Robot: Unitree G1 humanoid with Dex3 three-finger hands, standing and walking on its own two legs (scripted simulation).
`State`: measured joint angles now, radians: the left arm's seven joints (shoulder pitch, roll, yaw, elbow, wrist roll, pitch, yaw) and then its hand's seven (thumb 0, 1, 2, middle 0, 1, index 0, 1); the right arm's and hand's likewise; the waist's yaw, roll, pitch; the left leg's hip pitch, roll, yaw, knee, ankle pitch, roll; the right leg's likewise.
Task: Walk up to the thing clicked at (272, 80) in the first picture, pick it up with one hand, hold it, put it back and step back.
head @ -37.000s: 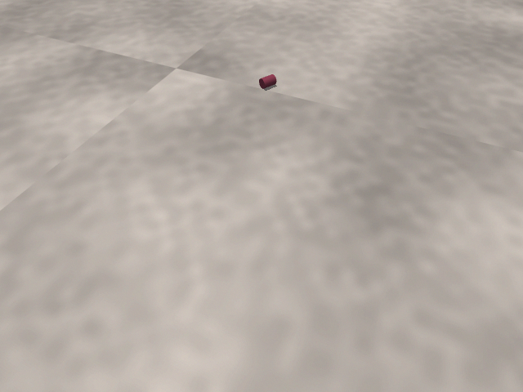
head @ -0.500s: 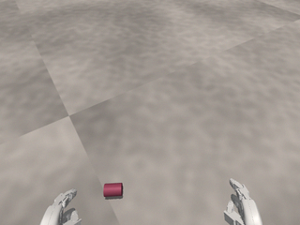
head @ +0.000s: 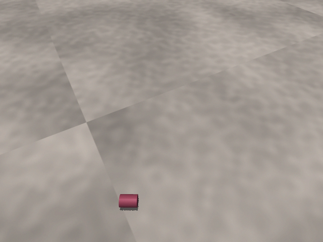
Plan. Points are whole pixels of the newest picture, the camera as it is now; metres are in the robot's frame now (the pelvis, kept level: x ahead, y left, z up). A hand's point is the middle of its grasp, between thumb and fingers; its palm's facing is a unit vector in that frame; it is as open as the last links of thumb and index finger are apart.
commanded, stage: stand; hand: left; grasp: from above
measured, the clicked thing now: (128, 200) +0.45 +0.20 -0.73
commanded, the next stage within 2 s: none
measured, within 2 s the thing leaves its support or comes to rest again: neither
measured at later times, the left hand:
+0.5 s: hand out of the picture +0.02 +0.24 -0.15, palm faces +0.05 -0.94 -0.34, open 7.4 cm
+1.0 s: hand out of the picture +0.06 +0.24 -0.14, palm faces +0.03 -0.94 -0.33, open 7.4 cm
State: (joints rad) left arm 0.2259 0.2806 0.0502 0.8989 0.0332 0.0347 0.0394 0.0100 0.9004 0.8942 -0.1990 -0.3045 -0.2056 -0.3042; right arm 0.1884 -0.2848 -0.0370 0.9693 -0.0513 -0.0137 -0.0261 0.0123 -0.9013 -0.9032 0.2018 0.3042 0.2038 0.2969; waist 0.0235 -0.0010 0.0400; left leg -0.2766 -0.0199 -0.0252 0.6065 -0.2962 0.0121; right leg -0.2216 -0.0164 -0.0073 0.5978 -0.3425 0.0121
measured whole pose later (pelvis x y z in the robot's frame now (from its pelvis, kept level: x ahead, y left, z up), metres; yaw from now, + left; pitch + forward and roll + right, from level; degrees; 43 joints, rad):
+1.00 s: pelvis +0.00 +0.00 +0.02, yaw +0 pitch -4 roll +0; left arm 0.12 0.30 0.03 1.16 0.02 0.00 0.02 0.01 0.90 0.89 -0.20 -0.30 -0.21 -0.30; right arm 0.13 -0.32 -0.01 1.15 -0.02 -0.01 -0.02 0.01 -0.90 -0.90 0.20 0.30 0.20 0.30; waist 0.01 0.01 0.06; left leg -0.11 -0.01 -0.03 0.34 -0.16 0.01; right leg -0.06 -0.01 -0.01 0.32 -0.20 0.01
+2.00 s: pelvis +0.01 -0.01 +0.02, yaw +0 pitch -3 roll +0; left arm 0.11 0.33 0.03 1.14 0.01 -0.01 0.01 0.01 0.90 0.89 -0.20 -0.30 -0.21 -0.30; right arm 0.11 -0.34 0.00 1.14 -0.02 -0.01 -0.01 0.01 -0.90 -0.90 0.20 0.30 0.20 0.30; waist 0.00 0.01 0.05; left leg -0.10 -0.01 -0.03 0.32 -0.17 0.00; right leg -0.05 -0.01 -0.01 0.30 -0.20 0.01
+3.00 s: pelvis -0.17 -0.02 +0.00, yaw +1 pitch -1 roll +1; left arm 0.17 0.35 0.07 0.81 0.03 0.02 0.03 0.01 0.89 0.89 -0.20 -0.31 -0.21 -0.30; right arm 0.19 -0.42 -0.04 0.92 -0.01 0.07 -0.02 0.01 -0.90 -0.90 0.20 0.30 0.20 0.30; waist 0.01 0.03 0.17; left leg -0.36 -0.08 -0.10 0.93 -0.51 -0.01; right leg -0.33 -0.03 -0.03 0.62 -0.27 -0.02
